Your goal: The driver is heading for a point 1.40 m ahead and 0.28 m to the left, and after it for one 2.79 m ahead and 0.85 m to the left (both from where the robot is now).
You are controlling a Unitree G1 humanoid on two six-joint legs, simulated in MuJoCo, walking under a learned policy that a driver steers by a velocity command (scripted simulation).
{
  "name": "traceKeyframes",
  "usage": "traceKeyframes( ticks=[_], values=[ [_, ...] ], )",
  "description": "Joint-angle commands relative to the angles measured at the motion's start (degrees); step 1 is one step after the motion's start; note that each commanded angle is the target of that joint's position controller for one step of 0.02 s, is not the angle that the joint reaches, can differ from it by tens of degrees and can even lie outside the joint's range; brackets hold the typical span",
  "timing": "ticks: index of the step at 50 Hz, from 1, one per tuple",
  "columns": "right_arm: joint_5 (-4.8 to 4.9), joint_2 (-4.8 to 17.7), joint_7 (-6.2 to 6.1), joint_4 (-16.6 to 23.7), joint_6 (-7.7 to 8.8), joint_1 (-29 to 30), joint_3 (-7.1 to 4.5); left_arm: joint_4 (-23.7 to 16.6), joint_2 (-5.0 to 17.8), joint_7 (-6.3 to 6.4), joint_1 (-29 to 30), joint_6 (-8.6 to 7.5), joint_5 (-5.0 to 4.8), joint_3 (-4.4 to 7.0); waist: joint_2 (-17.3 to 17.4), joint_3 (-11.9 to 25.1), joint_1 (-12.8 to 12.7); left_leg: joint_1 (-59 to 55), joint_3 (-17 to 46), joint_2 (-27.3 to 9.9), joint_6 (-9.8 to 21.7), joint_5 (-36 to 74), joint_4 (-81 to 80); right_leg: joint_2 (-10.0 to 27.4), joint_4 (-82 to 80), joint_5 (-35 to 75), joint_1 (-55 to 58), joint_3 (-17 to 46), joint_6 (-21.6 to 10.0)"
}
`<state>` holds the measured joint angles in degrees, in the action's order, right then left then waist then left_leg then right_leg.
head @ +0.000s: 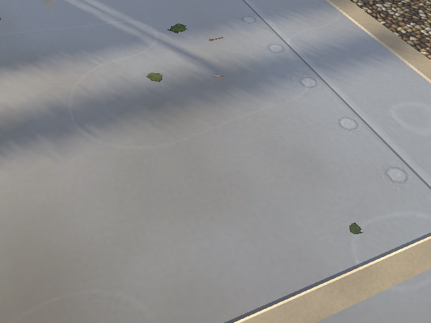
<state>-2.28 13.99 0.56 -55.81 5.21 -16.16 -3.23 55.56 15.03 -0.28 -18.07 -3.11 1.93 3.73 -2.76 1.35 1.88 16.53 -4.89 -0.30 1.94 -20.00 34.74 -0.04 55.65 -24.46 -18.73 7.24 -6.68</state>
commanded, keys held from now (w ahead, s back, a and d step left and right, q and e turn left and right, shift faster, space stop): w+shift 0.24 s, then shift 0.76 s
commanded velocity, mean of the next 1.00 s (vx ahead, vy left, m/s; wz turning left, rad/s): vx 0.40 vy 0.00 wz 0.00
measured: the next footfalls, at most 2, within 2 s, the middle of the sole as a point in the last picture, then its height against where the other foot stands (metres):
right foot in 0.38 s outside the picture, level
left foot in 0.82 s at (166, 314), level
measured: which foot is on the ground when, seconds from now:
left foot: down 0.00-0.40, up 0.42-0.80, down 0.82-1.00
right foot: up 0.00-0.36, down 0.38-1.00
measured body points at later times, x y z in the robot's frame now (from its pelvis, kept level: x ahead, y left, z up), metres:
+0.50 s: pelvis +0.32 -0.02 +0.00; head +0.36 -0.02 +0.45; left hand +0.47 +0.23 -0.12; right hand +0.31 -0.28 -0.14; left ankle +0.13 +0.12 -0.61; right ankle +0.42 -0.09 -0.73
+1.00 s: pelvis +0.46 +0.01 +0.01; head +0.47 +0.02 +0.46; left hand +0.53 +0.27 -0.14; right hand +0.58 -0.24 -0.12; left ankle +0.51 +0.13 -0.73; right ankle +0.42 -0.09 -0.73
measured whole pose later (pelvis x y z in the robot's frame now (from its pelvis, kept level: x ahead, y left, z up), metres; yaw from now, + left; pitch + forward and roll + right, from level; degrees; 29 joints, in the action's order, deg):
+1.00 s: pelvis +0.46 +0.01 +0.01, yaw +1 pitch +0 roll -1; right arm -0.3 12.6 -1.4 -54.5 0.7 -7.1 -2.5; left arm 59.4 13.7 1.1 -9.7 -0.9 0.4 0.6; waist -0.4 -1.1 -1.0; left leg 18.5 0.6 -1.2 -0.3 -10.7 29.0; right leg -1.9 26.8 -18.0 -9.0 -3.3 -2.0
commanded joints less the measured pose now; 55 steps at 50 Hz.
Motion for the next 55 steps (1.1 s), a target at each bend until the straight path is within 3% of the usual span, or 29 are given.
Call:
traceKeyframes(
  ticks=[1,2,3,5,8,12,14,16,17,18,19,20,21,22,23,24,25,26,29,32,35,39,41,42,43,44,45,48,55],
  values=[
    [0.12,7.7,0.22,0.72,-0.3,-6.1,-1.15,-10.19,2.64,-2.12,12.2,-2.62,0.76,-0.37,4.86,-7.75,0.21,-16.86,41.37,-22.19,9.2,-30.47,-28.77,5.14,18.38,12.45,-38.27,-1.22,-0.63],
    [0.51,7.15,0.41,0.96,0.26,-5.25,-0.88,-8.77,3.08,-2.6,10.1,-2.21,1.39,-0.15,3.54,-5.69,-1.02,-14.6,33.08,-18.15,8.16,-23.42,-28.73,6.56,15.15,13.99,-32.91,-2.27,1.01],
    [0.61,5.64,0.18,0.72,0.77,-5.63,-0.38,-8.4,2.97,-3.12,9.57,-1.51,1.87,-0.19,5.21,-5.45,-1.41,-12.67,27.83,-15.17,7.42,-18.72,-29.97,7.12,13.7,15.21,-29.97,-3.84,2.5],
    [0.91,3.49,-0.08,-1.43,1.56,-9.8,0.23,-9.46,1.76,-3.81,12.21,-0.17,1.21,-0.66,7.22,-7.63,-0.85,-12.28,21.42,-12.14,7.45,-10.53,-31.73,6.98,12.47,18.44,-30.65,-6.46,3.99],
    [1.37,3.43,-0.14,-2.51,1.81,-14.32,0.35,-12.42,1.66,-3.62,20.0,0.56,0.54,-1.16,5.37,-10.03,0.76,-14.47,15.26,-10.77,8.37,0.52,-33.88,6.08,3.96,21.0,-33.08,-9.64,4.9],
    [1.49,3.86,-0.65,-2.79,2.18,-15.85,0.45,-15.9,0.41,-3.68,28.25,0.59,-0.43,-2.22,6.91,-11.67,1.81,-16.14,9.38,-11.14,8.56,14.7,-38.12,4.44,-12.49,25.03,-25.97,-12.98,3.94],
    [1.58,3.89,-0.75,-3.56,1.95,-15.76,0.62,-16.2,-0.58,-3.31,28.63,0.15,-0.09,-2.76,6.43,-12.26,1.2,-18.96,5.08,-10.67,7.7,33.22,-35.29,2.28,-18.95,24.41,-20.68,-15.17,2.02],
    [1.53,5.25,-0.82,-4.44,1.59,-16.55,0.58,-15.32,-0.01,-2.25,25.2,-0.61,0.28,-2.59,9.05,-8.61,-0.33,-22.36,2.96,-11.08,6.21,63.05,-25.8,-2.58,-21.37,22.32,-11.38,-17.48,-0.18],
    [3.79,9.54,-2.02,-3.99,0.32,-16.62,-0.54,-16.31,4.57,-2.15,22.06,-2.76,-5.42,-0.18,12.47,-2.93,-4.81,-26.25,5.19,-13.7,4.61,72.66,-17.43,-2.49,-23.63,24.28,-6.58,-11.78,-0.61],
    [2.94,11.35,-2.6,-3.18,-1.03,-12.62,-1.08,-12.92,7.97,-1.91,11.52,-3.46,-6.2,1.09,12.83,4.4,-10.47,-28.38,3.87,-12.8,2.83,75.46,-6.81,-3.27,-26.78,28.32,2.53,-11.25,-1.46],
    [2.35,11.15,-2.59,-1.58,-1.63,-9.91,-1.08,-9.04,9.77,-1.28,1.9,-3.21,-5.04,1.89,11.28,9.57,-14.08,-21.51,3.0,-10.37,0.82,69.88,5.26,-1.08,-29.1,36.26,16.91,-10.33,-1.8],
    [0.42,5.06,-2.27,0.61,-1.68,-10.32,0.34,-6.02,13.33,-0.39,-6.91,-2.54,-2.71,2.2,-0.75,17.54,-12.74,-3.13,4.29,-3.89,-0.66,29.5,24.24,11.6,-21.39,50.0,38.25,3.71,-3.27],
    [1.97,-4.11,-1.08,-2.02,-0.6,-22.36,2.62,-5.58,12.85,-1.23,-6.85,-2.88,-1.0,1.73,-14.91,29.0,-6.39,13.33,12.83,7.82,-3.13,-16.3,46.93,25.69,-26.83,57.0,53.11,30.41,-16.16],
    [3.44,1.47,-0.85,-3.13,0.61,-20.44,1.1,-5.89,9.09,-1.57,-2.19,-2.49,-1.11,1.28,-5.53,25.69,-7.43,14.0,18.44,4.75,-1.94,-13.81,51.15,22.45,-31.2,53.4,43.32,27.39,-15.23],
    [4.85,3.53,-0.96,-0.52,1.0,-12.92,0.61,-6.9,5.98,-1.52,4.27,-2.65,-1.57,0.39,-2.28,13.81,-5.64,16.01,14.2,1.24,-1.67,-10.77,48.57,19.79,-32.63,53.86,32.08,15.77,-13.06],
    [4.41,3.92,-1.55,0.7,0.99,-8.41,0.46,-6.9,4.69,-1.79,8.89,-3.28,-1.83,-0.14,4.25,6.98,-3.36,15.02,11.37,-1.79,-2.13,-7.05,44.74,17.57,-35.44,55.67,21.14,9.71,-11.07],
    [3.77,5.07,-2.14,1.23,0.38,-6.02,-0.39,-6.64,3.11,-1.84,10.7,-3.94,-1.9,-0.7,4.77,4.3,-2.12,13.08,10.54,-3.58,-2.23,-4.79,41.55,15.7,-37.76,55.75,14.55,6.0,-9.93],
    [3.39,4.18,-2.15,1.48,-0.44,-6.79,-0.46,-5.63,2.8,-2.0,10.76,-4.2,-1.22,-0.98,3.33,3.32,-0.64,8.86,10.54,-4.66,-2.07,-2.88,39.6,14.48,-39.68,56.35,9.17,3.29,-9.07],
    [2.89,1.06,-2.46,2.18,-2.26,-7.23,-0.16,-3.15,2.83,-1.7,10.83,-4.61,-0.48,-1.57,0.74,1.89,1.92,4.61,9.82,-5.49,-2.74,0.79,30.28,12.25,-42.36,59.9,1.34,-2.51,-9.36],
    [2.12,1.92,-2.94,4.52,-2.98,-1.23,0.06,-2.11,5.25,-0.43,11.91,-3.7,-0.58,-1.37,-0.5,2.64,1.69,3.8,8.32,-5.61,-3.76,8.91,15.21,9.52,-41.78,60.14,1.63,-7.13,-7.59],
    [2.44,3.07,-2.74,5.49,-3.54,4.09,0.16,-0.5,7.26,0.17,9.07,-2.33,-1.03,-1.07,-0.41,3.86,-0.89,1.9,7.33,-4.55,-4.06,15.3,6.88,9.48,-41.61,52.87,4.4,-7.04,-6.35],
    [2.09,4.87,-2.66,6.32,-4.16,7.87,-0.32,0.74,6.5,0.29,9.11,-0.72,-1.64,-1.4,-0.21,1.37,-1.05,-0.27,7.37,-3.98,-2.72,13.71,-1.99,10.56,-39.15,35.72,5.18,-3.83,-5.5],
    [1.11,6.67,-2.77,5.8,-3.87,6.98,-0.79,1.54,4.31,0.42,6.49,-0.37,-2.17,-2.08,2.73,1.14,-0.77,-6.6,8.89,-5.32,-0.8,27.14,-11.03,6.78,-34.71,25.12,4.07,-3.96,-1.07],
    [1.15,9.66,-3.06,5.9,-3.95,6.91,-1.32,2.15,3.6,0.38,2.03,-0.53,-1.1,-2.2,7.22,2.56,-3.88,-11.39,11.78,-8.78,0.97,37.93,-9.11,2.9,-32.0,16.99,1.61,-5.63,1.32],
    [1.6,9.4,-3.03,5.23,-4.32,8.07,-1.23,3.43,2.26,0.55,-2.96,-0.24,-1.18,-2.33,12.57,4.03,-6.82,-12.23,13.71,-10.48,4.66,34.96,-8.37,0.17,-32.91,8.17,0.5,-7.59,3.3],
    [2.03,6.07,-2.51,5.22,-4.51,9.45,-0.77,3.25,2.7,0.94,0.12,0.38,-1.32,-2.48,11.38,3.06,-5.16,-8.15,13.35,-8.72,4.13,25.46,-9.75,0.04,-33.6,7.75,3.64,-8.54,4.25],
    [2.05,4.57,-2.18,5.26,-4.53,10.48,-0.43,2.74,3.92,1.24,3.33,1.12,-1.46,-2.24,9.04,1.29,-4.13,-6.03,12.2,-6.78,2.57,21.0,-10.3,0.13,-33.63,8.57,3.86,-8.56,4.49],
    [1.98,5.65,-2.01,4.11,-3.8,10.2,-0.64,2.83,4.64,1.79,4.86,2.4,-1.44,-2.07,6.75,1.2,-3.58,-6.29,10.27,-4.85,1.24,24.76,-8.96,1.14,-33.02,13.14,5.03,-7.84,4.15],
    [2.35,5.47,-2.35,1.53,-3.9,9.42,-0.67,4.31,4.43,1.94,5.23,2.76,-1.96,-1.87,3.95,2.67,-2.79,-8.12,8.98,-3.95,2.33,30.92,-6.6,1.93,-31.08,20.52,7.53,-7.7,4.49]
  ],
)
Velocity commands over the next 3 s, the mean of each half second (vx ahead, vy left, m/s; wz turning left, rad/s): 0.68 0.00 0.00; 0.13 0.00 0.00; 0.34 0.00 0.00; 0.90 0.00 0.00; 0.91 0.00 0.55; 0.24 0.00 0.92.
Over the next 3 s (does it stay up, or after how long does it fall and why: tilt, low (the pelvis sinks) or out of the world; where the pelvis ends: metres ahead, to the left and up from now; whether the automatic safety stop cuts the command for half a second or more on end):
stays up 1.63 0.16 -0.01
